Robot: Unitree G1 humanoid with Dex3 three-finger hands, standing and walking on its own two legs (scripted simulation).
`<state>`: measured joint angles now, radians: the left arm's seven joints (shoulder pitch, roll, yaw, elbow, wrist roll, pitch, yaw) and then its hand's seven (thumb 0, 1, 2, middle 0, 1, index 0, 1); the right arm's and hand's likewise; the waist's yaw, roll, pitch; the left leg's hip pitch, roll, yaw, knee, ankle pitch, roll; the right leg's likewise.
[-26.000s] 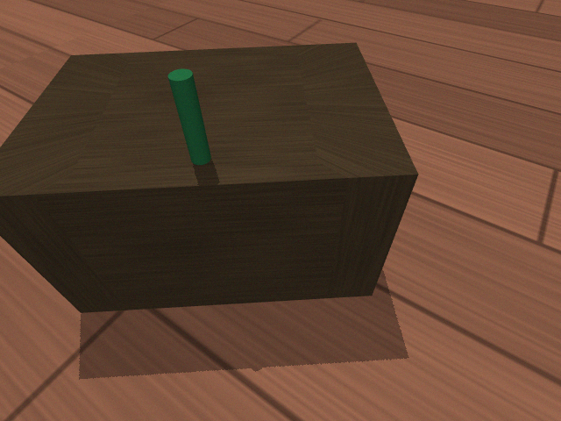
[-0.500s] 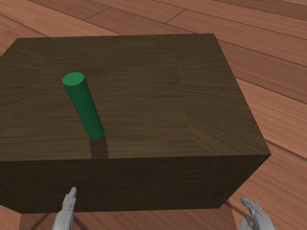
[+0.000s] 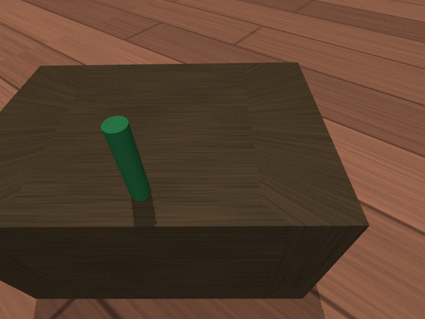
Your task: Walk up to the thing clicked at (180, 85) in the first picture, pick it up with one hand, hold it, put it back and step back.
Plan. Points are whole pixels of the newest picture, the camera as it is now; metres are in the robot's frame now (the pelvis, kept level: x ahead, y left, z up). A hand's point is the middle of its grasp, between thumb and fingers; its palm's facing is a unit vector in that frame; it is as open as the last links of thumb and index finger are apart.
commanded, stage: stand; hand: left
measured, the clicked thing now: (129, 163) +0.46 +0.22 +0.02
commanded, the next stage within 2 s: none
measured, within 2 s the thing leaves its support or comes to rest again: neither
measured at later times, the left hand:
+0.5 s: hand out of the picture +0.05 +0.25 -0.13, palm faces -0.03 -0.94 -0.34, open 7.6 cm
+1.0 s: hand out of the picture +0.06 +0.26 -0.13, palm faces -0.05 -0.94 -0.33, open 7.4 cm
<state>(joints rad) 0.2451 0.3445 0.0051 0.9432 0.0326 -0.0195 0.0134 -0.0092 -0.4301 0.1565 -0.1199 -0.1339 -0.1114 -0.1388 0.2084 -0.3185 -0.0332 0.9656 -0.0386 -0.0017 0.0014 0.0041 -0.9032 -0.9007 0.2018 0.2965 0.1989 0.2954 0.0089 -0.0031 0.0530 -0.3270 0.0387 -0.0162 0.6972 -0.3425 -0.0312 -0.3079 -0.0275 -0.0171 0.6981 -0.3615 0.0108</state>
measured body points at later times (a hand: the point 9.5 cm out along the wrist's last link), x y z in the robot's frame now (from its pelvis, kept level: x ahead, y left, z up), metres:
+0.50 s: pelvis -0.01 +0.00 +0.02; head -0.01 +0.00 +0.47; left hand +0.05 +0.30 -0.11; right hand +0.04 -0.29 -0.11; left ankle +0.02 +0.14 -0.72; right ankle +0.01 -0.13 -0.72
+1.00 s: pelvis +0.00 +0.01 +0.03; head +0.00 +0.01 +0.48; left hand +0.06 +0.31 -0.11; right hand +0.06 -0.28 -0.11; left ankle +0.02 +0.14 -0.72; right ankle +0.01 -0.13 -0.72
